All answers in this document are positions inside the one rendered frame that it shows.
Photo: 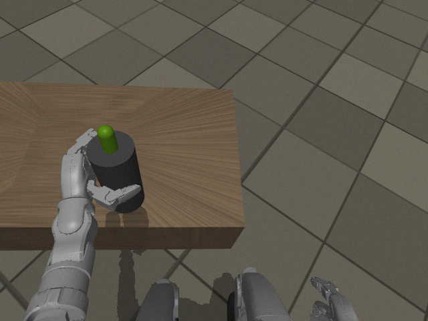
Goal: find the right robot hand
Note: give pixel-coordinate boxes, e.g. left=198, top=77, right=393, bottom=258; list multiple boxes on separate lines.
left=309, top=277, right=359, bottom=321

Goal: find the left robot hand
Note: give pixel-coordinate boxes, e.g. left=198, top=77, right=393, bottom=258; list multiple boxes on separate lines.
left=60, top=128, right=141, bottom=211

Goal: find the bottle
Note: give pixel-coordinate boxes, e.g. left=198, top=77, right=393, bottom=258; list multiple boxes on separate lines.
left=86, top=125, right=144, bottom=213

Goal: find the left robot arm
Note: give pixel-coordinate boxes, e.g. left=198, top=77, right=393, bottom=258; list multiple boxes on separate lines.
left=22, top=197, right=98, bottom=321

